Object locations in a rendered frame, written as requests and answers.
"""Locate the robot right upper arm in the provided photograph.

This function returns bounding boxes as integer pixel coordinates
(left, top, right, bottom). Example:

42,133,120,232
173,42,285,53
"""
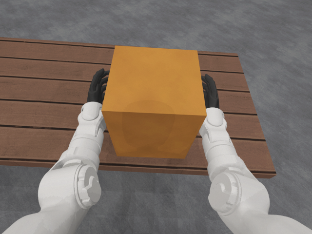
208,171,312,234

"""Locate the robot left upper arm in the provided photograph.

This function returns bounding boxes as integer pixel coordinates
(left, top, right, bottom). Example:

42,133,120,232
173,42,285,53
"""
2,164,101,234

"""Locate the table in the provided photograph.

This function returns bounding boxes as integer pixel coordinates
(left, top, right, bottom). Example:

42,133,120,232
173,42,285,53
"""
0,37,277,178

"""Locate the robot right hand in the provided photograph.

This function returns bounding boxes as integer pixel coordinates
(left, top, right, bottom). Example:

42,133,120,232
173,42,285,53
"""
201,74,219,109

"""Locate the left robot forearm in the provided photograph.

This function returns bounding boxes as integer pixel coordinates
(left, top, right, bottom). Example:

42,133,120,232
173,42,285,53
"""
38,102,106,204

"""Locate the right robot forearm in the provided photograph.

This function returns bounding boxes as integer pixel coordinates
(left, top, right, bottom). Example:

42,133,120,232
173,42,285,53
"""
199,107,258,182

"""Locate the carton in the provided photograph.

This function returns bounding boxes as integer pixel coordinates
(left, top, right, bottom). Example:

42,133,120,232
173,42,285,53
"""
101,46,207,159

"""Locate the robot left hand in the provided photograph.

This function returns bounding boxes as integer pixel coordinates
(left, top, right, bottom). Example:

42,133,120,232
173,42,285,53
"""
87,68,110,104

